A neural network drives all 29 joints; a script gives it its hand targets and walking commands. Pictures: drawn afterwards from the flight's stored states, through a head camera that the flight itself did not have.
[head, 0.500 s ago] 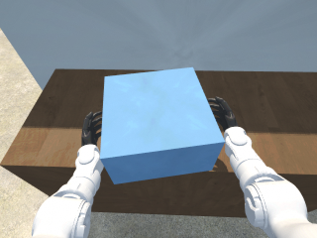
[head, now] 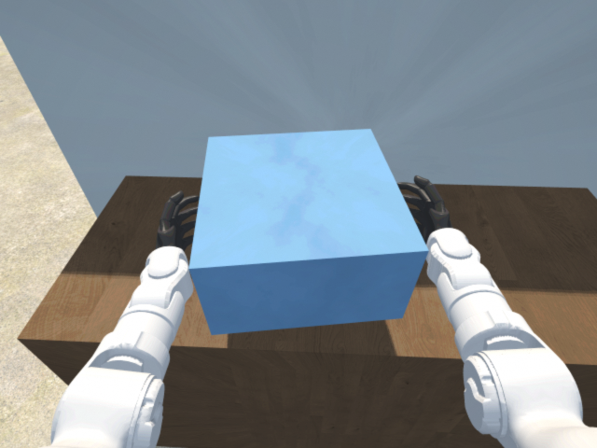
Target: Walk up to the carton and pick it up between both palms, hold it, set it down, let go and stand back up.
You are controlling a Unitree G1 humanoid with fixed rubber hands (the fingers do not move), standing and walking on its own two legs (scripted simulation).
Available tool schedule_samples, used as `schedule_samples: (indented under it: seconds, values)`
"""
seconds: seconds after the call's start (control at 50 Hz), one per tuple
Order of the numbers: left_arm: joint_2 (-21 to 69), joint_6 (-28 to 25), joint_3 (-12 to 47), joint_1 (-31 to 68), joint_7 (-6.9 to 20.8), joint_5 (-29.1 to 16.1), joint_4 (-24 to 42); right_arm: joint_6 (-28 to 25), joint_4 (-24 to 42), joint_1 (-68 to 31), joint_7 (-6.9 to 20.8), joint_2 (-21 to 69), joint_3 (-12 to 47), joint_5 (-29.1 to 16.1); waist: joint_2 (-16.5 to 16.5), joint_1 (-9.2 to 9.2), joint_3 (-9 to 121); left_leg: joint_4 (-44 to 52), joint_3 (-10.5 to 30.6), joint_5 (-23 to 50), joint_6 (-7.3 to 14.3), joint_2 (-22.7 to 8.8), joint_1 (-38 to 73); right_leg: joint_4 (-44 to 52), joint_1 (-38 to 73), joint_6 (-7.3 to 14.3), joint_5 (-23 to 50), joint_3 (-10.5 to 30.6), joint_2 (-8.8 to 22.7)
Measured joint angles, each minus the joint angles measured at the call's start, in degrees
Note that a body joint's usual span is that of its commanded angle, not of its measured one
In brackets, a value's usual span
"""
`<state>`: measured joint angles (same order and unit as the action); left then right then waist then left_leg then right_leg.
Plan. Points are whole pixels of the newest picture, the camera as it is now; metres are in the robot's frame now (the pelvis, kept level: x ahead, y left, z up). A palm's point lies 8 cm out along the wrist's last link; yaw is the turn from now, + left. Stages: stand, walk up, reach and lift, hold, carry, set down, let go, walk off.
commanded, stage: reach and lift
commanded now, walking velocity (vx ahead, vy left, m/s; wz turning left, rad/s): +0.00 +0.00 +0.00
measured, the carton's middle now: (299, 221) +0.46 +0.03 +0.07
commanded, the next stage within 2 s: hold in 1.46 s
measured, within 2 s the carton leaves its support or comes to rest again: neither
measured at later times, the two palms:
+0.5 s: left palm (155, 229) +0.37 +0.22 +0.14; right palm (437, 227) +0.39 -0.16 +0.14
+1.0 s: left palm (144, 222) +0.36 +0.23 +0.16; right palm (439, 212) +0.38 -0.15 +0.17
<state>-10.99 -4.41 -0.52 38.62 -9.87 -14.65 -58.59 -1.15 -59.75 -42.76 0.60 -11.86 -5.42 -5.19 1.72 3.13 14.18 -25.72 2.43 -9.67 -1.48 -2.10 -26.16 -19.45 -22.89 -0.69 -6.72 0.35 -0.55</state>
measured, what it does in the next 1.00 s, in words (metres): stands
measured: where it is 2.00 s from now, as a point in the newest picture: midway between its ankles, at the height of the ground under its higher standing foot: outside the picture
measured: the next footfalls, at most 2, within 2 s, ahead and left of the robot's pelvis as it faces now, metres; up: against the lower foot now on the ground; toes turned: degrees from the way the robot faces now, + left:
none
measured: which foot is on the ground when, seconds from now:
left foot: down 0.00-1.00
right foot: down 0.00-1.00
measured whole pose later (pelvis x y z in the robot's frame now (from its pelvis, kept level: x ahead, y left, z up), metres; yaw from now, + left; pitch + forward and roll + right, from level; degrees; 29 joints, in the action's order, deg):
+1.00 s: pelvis +0.00 +0.00 +0.01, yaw +1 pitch -1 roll -1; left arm -11.0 24.5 -8.7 33.8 -4.0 2.1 -32.4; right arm 17.6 -40.5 -37.8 -1.7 -8.5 -7.2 -6.7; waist 0.3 1.2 8.1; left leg -20.4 2.4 -9.1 -0.8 -1.1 -10.1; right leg -14.4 -6.8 -1.1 -6.4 0.2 0.5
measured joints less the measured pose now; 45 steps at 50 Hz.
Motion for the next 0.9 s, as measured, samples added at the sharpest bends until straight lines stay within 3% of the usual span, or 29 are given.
schedule_samples:
  seconds: [0.28, 0.38, 0.58, 0.9]
  values:
    - [-0.35, 14.97, -1.63, -5.31, 0.01, 7.27, 15.5, 11.5, 12.09, 4.83, -1.18, 1.0, 0.11, -1.54, -0.35, -0.18, -3.74, 2.28, 0.0, -0.09, 0.6, 0.63, 8.83, 3.79, 9.65, -0.4, 0.65, -0.09, 0.66]
    - [-0.35, 18.52, -2.71, -3.74, 1.19, 9.22, 15.88, 13.41, 12.38, 4.85, -1.37, 1.55, -1.17, -1.54, -0.73, -0.44, -4.01, 2.68, 0.0, 0.02, 0.75, 0.89, 10.1, 3.89, 10.82, -0.4, 0.57, -0.1, 0.92]
    - [-0.34, 22.27, -3.09, -2.3, 2.4, 12.9, 17.57, 15.06, 13.6, 4.87, -1.42, 1.5, -1.76, -1.54, -0.75, -1.88, -4.71, 3.71, 0.01, 0.32, 0.75, 1.02, 12.09, 4.29, 12.53, -0.4, 0.52, -0.11, 1.07]
    - [-0.04, 27.25, -6.9, -5.57, 4.68, 16.02, 26.24, 17.98, 19.16, 4.95, -1.91, 2.94, -1.76, -1.54, -0.81, -1.97, -5.95, 5.1, 0.0, 0.52, 0.66, 1.0, 15.4, 4.95, 15.51, -0.41, 0.33, -0.1, 1.07]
